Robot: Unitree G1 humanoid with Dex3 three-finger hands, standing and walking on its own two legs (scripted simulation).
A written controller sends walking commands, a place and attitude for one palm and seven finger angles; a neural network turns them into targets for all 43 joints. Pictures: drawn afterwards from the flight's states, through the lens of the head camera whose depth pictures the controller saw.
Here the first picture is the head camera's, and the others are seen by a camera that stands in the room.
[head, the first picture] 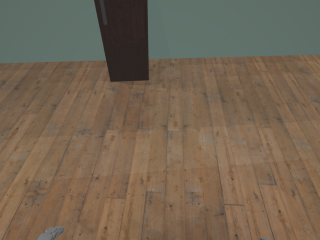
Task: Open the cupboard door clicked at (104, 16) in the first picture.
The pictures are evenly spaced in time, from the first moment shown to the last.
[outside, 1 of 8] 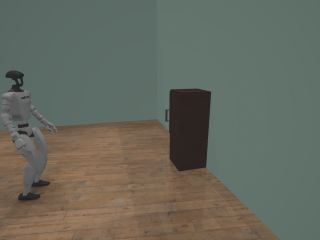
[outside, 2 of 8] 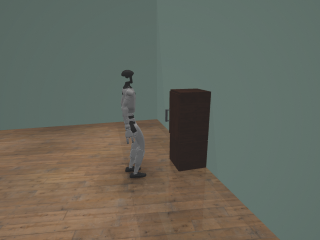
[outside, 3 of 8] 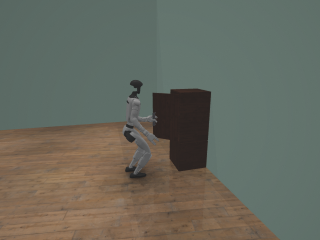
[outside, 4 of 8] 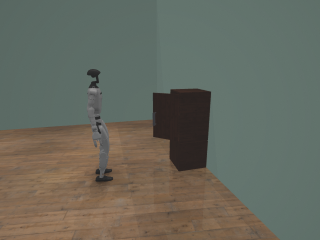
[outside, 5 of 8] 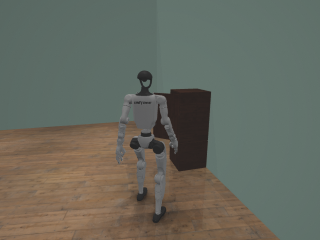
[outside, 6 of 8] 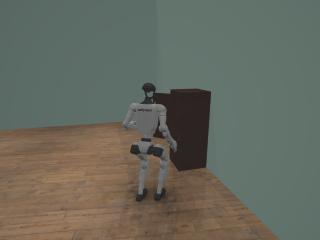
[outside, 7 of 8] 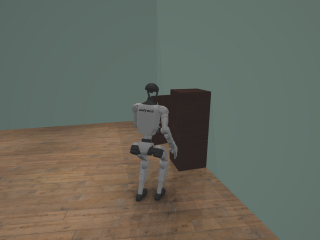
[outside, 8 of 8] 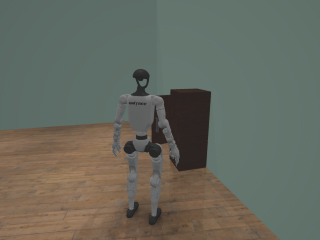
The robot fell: no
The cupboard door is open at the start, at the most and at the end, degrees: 0 101 100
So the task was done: yes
